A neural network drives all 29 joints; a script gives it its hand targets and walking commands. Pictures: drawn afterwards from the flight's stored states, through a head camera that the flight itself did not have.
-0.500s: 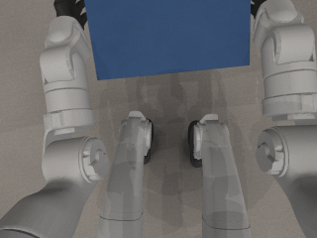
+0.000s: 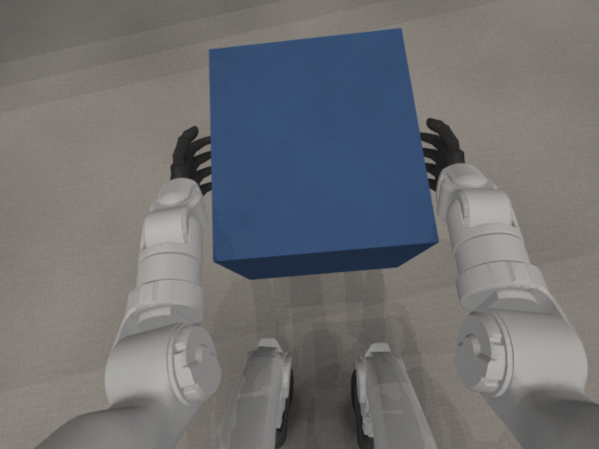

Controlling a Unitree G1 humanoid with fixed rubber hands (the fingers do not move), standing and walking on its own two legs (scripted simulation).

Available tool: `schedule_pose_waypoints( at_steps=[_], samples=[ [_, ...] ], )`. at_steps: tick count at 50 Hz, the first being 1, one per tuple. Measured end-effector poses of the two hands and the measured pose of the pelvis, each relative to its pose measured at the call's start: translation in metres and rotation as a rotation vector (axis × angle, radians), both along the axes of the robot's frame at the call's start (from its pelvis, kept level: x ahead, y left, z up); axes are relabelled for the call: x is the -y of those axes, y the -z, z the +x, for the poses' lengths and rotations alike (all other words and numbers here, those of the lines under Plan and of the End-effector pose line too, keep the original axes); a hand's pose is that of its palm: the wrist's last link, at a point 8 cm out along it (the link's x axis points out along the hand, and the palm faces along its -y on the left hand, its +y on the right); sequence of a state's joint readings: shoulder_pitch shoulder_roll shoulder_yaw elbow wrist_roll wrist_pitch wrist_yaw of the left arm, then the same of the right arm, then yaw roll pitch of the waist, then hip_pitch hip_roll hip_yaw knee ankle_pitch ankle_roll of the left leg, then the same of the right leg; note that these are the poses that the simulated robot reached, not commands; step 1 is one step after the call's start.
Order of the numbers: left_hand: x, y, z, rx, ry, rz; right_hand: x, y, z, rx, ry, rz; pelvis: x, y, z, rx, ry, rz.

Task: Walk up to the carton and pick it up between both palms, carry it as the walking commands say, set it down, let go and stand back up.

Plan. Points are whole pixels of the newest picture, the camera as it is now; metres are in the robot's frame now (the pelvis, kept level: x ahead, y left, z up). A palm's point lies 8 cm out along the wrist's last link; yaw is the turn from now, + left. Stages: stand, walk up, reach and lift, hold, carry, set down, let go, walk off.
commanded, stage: reach and lift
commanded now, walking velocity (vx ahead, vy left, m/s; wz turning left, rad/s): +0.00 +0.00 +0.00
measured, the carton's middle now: (314, 171) +0.51 +0.03 -0.07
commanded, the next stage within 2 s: none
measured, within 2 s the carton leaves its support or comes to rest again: neither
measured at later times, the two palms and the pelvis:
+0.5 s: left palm (159, 181) +0.42 +0.20 +0.06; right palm (458, 174) +0.44 -0.14 +0.04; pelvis +0.04 +0.00 +0.06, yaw +0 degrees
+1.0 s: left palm (124, 177) +0.39 +0.20 +0.12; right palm (484, 159) +0.42 -0.14 +0.11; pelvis +0.05 +0.00 +0.11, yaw +0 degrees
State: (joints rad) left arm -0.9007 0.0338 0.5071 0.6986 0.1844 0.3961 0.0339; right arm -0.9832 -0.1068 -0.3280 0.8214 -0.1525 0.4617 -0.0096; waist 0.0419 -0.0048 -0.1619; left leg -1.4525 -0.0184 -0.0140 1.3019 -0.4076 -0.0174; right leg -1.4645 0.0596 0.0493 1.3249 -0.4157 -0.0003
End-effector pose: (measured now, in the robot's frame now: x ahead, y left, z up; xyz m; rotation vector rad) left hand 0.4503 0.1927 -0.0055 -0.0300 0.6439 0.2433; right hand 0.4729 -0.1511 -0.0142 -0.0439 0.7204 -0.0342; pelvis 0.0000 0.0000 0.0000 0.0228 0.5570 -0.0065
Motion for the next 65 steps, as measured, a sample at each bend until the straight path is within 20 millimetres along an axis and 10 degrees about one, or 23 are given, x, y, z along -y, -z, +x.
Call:
schedule_pose_waypoints(
  at_steps=[13, 27, 38, 51, 65],
  samples=[
    [-0.003, 0.006, -0.028, -0.128, 0.006, -0.014, -0.003, 0.017, -0.037, -0.145, -0.044, -0.046, 0.000, -0.042, 0.030, -0.059, -0.003, -0.002],
    [-0.006, -0.070, -0.027, 0.011, -0.012, -0.017, -0.006, -0.059, -0.034, -0.012, 0.019, 0.018, -0.003, -0.069, 0.038, 0.041, -0.002, -0.009],
    [-0.006, -0.069, -0.061, -0.075, -0.027, -0.020, -0.007, -0.064, -0.060, -0.093, -0.013, -0.010, -0.002, -0.093, 0.041, 0.130, -0.001, -0.007],
    [-0.008, -0.129, -0.055, 0.017, -0.043, -0.031, -0.009, -0.124, -0.051, -0.003, -0.020, -0.009, -0.003, -0.115, 0.052, 0.244, -0.001, -0.010],
    [-0.009, -0.146, -0.081, -0.043, -0.004, -0.023, -0.008, -0.141, -0.078, -0.065, -0.048, -0.041, -0.006, -0.139, 0.070, 0.356, 0.001, -0.013]
  ],
)
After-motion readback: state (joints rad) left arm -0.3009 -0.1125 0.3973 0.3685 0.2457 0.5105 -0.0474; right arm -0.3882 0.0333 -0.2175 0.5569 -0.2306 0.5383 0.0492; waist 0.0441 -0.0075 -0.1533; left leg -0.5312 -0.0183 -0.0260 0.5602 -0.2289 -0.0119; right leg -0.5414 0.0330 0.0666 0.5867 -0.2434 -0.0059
